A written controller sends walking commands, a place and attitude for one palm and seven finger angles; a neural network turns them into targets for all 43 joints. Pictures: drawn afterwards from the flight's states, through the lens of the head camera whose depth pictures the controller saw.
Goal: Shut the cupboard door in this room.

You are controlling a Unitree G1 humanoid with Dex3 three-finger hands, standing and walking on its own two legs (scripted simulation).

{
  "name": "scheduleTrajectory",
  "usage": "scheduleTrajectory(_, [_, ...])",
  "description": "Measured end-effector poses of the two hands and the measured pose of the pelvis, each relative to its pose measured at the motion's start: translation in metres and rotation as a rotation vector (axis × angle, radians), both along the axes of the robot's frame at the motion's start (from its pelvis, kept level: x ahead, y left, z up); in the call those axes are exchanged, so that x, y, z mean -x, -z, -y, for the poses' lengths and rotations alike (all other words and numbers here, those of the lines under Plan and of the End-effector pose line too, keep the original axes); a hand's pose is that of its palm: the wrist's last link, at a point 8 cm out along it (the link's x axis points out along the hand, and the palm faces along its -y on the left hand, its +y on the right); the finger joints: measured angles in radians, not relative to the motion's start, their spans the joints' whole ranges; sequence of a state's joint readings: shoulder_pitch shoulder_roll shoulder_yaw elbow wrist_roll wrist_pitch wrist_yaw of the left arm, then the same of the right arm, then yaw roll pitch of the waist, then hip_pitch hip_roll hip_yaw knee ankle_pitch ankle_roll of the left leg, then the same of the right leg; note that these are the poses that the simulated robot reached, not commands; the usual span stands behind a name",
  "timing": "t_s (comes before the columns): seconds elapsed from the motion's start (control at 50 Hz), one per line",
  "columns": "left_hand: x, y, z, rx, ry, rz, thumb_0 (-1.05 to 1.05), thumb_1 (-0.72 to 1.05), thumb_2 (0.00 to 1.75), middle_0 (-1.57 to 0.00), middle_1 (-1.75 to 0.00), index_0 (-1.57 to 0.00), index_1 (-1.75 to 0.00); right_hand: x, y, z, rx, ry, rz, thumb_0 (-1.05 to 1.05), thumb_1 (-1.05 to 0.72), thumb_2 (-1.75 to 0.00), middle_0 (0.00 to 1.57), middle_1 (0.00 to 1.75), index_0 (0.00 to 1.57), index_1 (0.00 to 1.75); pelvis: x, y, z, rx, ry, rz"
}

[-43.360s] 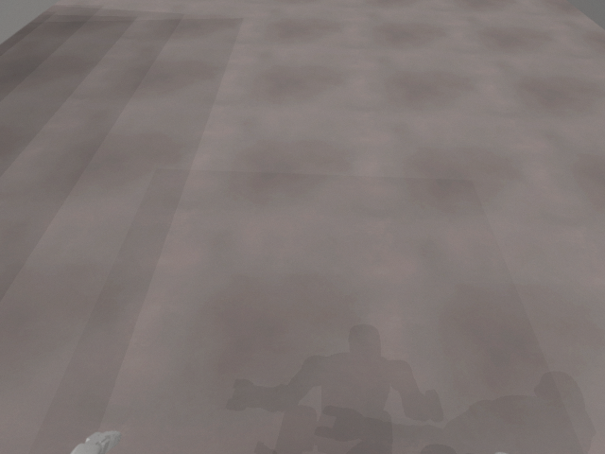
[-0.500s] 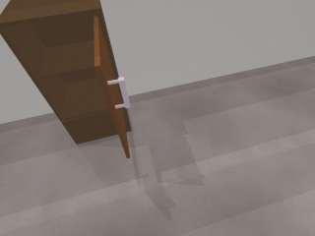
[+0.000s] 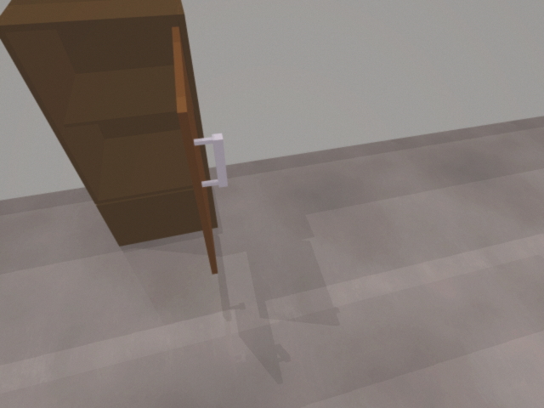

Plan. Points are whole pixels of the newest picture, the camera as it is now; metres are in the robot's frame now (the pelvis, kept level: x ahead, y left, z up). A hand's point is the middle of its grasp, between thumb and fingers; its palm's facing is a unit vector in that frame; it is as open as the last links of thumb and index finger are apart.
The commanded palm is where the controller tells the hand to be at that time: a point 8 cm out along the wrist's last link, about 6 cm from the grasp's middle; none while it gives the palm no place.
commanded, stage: look at it before walking up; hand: left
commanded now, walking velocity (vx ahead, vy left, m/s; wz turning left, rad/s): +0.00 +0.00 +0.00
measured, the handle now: (211, 163) +0.62 +0.18 -0.04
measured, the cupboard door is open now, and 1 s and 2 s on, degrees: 88 88 88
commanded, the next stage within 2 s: walk around to get in front in 0.28 s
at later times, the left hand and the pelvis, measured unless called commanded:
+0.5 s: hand out of the picture +0.00 +0.18 -0.18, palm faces +0.02 -0.99 -0.16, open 7.4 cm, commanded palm none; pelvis +0.00 +0.02 +0.00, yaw -2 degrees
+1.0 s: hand out of the picture +0.09 +0.17 -0.16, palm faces -0.20 -0.94 -0.26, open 7.4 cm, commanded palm none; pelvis +0.00 -0.01 +0.00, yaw -17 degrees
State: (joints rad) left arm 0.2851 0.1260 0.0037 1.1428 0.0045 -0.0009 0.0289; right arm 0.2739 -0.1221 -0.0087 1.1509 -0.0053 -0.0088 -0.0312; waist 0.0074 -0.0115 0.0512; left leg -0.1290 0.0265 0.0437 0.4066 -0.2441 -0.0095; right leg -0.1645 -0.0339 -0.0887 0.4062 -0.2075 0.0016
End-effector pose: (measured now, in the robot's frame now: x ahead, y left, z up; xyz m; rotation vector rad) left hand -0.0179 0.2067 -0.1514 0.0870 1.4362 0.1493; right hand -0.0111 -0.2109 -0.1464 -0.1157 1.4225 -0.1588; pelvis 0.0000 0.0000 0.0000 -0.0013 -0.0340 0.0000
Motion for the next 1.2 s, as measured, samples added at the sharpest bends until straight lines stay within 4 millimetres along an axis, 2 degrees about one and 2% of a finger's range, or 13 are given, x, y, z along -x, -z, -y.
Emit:
scheduleTrajectory(0.16, [0.003, 0.0, -0.006, 0.004, 0.006, -0.006, 0.01, 0.9, 0.9, -0.2, -0.3, -0.2, -0.3, 0.01, 0.0, -0.014, -0.013, 0.017, -0.011, 0.01, -0.92, -0.9, 0.19, 0.3, 0.2, 0.3, 0.001, 0.0, -0.008, -0.001, 0.006, -0.004])
scheduleTrajectory(0.32, [-0.002, 0.0, -0.015, -0.005, 0.015, 0.005, 0.01, 0.9, 0.9, -0.2, -0.3, -0.2, -0.3, 0.012, 0.0, -0.022, -0.016, 0.028, -0.007, 0.01, -0.91, -0.9, 0.19, 0.3, 0.2, 0.3, 0.0, 0.0, -0.014, -0.001, 0.01, -0.004])
scheduleTrajectory(0.46, [-0.008, 0.001, -0.023, -0.014, 0.023, 0.012, 0.01, 0.9, 0.9, -0.2, -0.3, -0.2, -0.3, 0.009, 0.0, -0.022, -0.003, 0.035, 0.0, 0.01, -0.91, -0.9, 0.2, 0.3, 0.2, 0.3, 0.0, 0.001, -0.018, -0.002, 0.022, -0.006])
scheduleTrajectory(0.58, [-0.017, 0.004, -0.029, -0.024, 0.058, -0.017, 0.01, 0.9, 0.9, -0.2, -0.3, -0.2, -0.3, 0.007, 0.007, -0.012, 0.017, 0.09, 0.015, 0.01, -0.92, -0.9, 0.2, 0.3, 0.2, 0.3, 0.003, 0.008, -0.016, -0.016, 0.079, -0.017])
scheduleTrajectory(0.64, [-0.029, 0.004, -0.031, -0.052, 0.091, -0.023, 0.01, 0.9, 0.9, -0.2, -0.3, -0.2, -0.3, 0.005, 0.013, -0.001, 0.018, 0.125, 0.038, 0.01, -0.91, -0.9, 0.2, 0.3, 0.2, 0.3, 0.003, 0.012, -0.009, -0.026, 0.119, -0.019])
scheduleTrajectory(0.76, [-0.066, 0.0, -0.022, -0.116, 0.159, 0.064, 0.01, 0.9, 0.9, -0.2, -0.3, -0.2, -0.3, -0.003, 0.032, 0.032, 0.011, 0.172, 0.074, 0.01, -0.91, -0.9, 0.2, 0.3, 0.2, 0.3, 0.002, 0.024, 0.012, -0.02, 0.174, -0.023])
scheduleTrajectory(0.86, [-0.087, -0.012, -0.012, -0.124, 0.199, 0.103, 0.01, 0.9, 0.9, -0.2, -0.3, -0.2, -0.3, -0.025, 0.018, 0.057, 0.041, 0.175, 0.129, 0.01, -0.91, -0.9, 0.2, 0.3, 0.2, 0.3, 0.006, 0.014, 0.018, -0.029, 0.218, -0.033])
scheduleTrajectory(0.96, [-0.108, -0.02, -0.008, -0.109, 0.263, 0.129, 0.01, 0.9, 0.9, -0.2, -0.3, -0.2, -0.3, -0.049, -0.002, 0.074, 0.081, 0.186, 0.226, 0.01, -0.91, -0.9, 0.19, 0.3, 0.2, 0.3, 0.005, 0.005, 0.017, -0.045, 0.274, -0.046])
scheduleTrajectory(1.08, [-0.133, -0.02, -0.019, -0.098, 0.333, 0.157, 0.01, 0.9, 0.9, -0.2, -0.3, -0.2, -0.3, -0.067, -0.019, 0.076, 0.132, 0.214, 0.312, 0.01, -0.91, -0.9, 0.19, 0.3, 0.2, 0.3, 0.0, 0.004, 0.003, -0.044, 0.344, -0.052])
scheduleTrajectory(1.14, [-0.147, -0.016, -0.031, -0.093, 0.366, 0.162, 0.01, 0.9, 0.9, -0.2, -0.3, -0.21, -0.3, -0.069, -0.026, 0.068, 0.156, 0.234, 0.344, 0.01, -0.91, -0.9, 0.19, 0.3, 0.2, 0.3, -0.003, 0.006, -0.008, -0.038, 0.38, -0.054])
scheduleTrajectory(1.2, [-0.165, -0.006, -0.044, -0.084, 0.401, 0.167, 0.01, 0.9, 0.9, -0.2, -0.3, -0.21, -0.3, -0.064, -0.028, 0.055, 0.187, 0.26, 0.372, 0.01, -0.91, -0.9, 0.19, 0.3, 0.2, 0.3, -0.009, 0.013, -0.023, -0.019, 0.415, -0.061])
